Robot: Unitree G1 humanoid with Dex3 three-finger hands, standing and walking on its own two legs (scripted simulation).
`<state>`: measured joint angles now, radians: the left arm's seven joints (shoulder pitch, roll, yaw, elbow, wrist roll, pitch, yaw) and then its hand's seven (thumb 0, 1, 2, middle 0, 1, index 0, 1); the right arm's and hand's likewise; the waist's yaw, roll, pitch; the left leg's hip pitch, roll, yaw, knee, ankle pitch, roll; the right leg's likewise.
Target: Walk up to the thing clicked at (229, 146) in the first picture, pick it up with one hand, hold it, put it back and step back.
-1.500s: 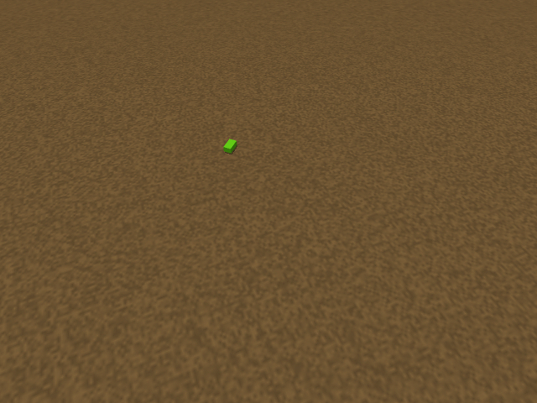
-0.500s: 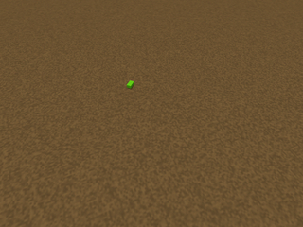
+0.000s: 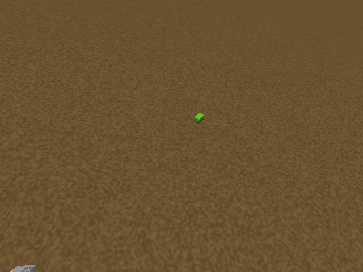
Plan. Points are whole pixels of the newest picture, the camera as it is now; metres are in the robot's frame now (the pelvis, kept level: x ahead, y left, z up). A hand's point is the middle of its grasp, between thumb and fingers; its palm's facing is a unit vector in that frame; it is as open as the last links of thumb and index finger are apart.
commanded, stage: walk up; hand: left
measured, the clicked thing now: (198, 117) +1.42 -0.24 -0.73
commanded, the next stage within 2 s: none
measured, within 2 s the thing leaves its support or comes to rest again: neither
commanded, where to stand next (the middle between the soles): +1.37 -0.70 m, yaw +51 degrees
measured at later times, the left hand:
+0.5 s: hand (99, 221) +0.27 +0.20 -0.11, palm faces +0.30 -0.88 -0.37, open 7.4 cm
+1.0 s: hand (147, 180) +0.43 +0.09 -0.15, palm faces +0.43 -0.86 -0.29, open 7.4 cm
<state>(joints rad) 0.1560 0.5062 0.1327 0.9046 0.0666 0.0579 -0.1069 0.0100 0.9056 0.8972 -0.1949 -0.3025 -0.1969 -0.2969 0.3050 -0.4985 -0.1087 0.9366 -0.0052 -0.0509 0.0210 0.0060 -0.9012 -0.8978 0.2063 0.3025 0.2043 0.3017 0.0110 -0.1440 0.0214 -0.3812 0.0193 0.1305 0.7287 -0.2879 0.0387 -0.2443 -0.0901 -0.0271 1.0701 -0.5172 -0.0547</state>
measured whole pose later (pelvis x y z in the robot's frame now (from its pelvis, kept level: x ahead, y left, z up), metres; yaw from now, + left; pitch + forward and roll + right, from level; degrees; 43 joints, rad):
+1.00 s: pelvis +0.50 -0.19 +0.00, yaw +30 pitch -2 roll +1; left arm 0.27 0.48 0.10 0.74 0.06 0.07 -0.12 0.01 0.90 0.90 -0.20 -0.30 -0.20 -0.30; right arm 0.36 -0.44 -0.02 0.82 -0.01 -0.10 -0.06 0.00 -0.90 -0.90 0.21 0.30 0.21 0.30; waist 0.02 -0.14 0.07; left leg -0.44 0.05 -0.01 0.77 -0.32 0.01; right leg -0.56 -0.13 0.07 1.09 -0.46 0.00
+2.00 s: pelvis +0.94 -0.47 +0.00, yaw +46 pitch -1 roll -1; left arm 0.28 0.42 0.11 0.76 0.06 0.07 -0.08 0.00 0.90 0.90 -0.20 -0.30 -0.20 -0.30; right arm 0.30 -0.52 -0.06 1.00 0.00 -0.04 -0.12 0.01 -0.90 -0.90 0.21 0.30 0.21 0.30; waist 0.03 -0.01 0.05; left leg -0.62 0.05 -0.04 1.15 -0.50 0.04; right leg -0.38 -0.04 -0.05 0.82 -0.42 0.00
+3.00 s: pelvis +1.27 -0.74 +0.00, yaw +48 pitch -2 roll +0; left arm 0.22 0.49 0.11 0.75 0.04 0.11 -0.06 0.01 0.90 0.90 -0.20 -0.30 -0.20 -0.30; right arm 0.35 -0.43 -0.05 0.90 -0.02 -0.08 -0.10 0.00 -0.89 -0.90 0.22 0.30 0.22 0.30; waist 0.01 -0.12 0.15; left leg -0.45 0.10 0.04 0.80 -0.32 0.00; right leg -0.61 0.02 0.20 1.32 -0.42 0.00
